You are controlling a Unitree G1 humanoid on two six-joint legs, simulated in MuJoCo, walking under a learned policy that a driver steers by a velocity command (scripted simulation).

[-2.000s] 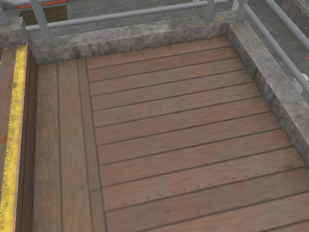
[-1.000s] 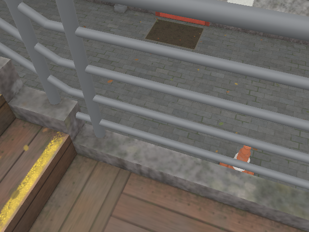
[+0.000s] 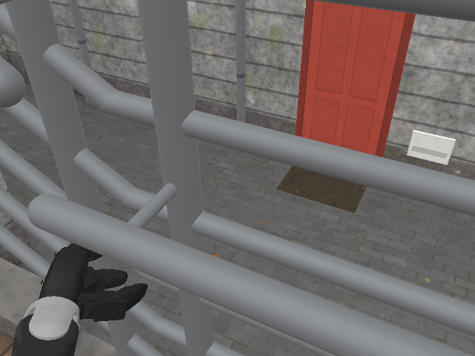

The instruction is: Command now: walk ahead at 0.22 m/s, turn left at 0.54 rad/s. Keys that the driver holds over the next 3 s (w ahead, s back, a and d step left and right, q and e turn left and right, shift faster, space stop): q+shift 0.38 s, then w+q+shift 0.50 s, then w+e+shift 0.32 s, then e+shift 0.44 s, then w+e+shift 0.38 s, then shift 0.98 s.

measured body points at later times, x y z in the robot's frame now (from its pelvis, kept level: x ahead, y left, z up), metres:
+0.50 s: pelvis -0.21 +0.18 -0.02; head -0.20 +0.20 +0.43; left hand -0.09 +0.51 -0.10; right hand -0.18 -0.14 -0.13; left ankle -0.30 +0.30 -0.66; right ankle -0.22 +0.09 -0.76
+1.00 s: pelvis -0.19 +0.46 -0.03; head -0.19 +0.50 +0.41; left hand -0.27 +0.76 -0.13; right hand +0.05 +0.30 -0.14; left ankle -0.35 +0.34 -0.76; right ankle -0.05 +0.44 -0.63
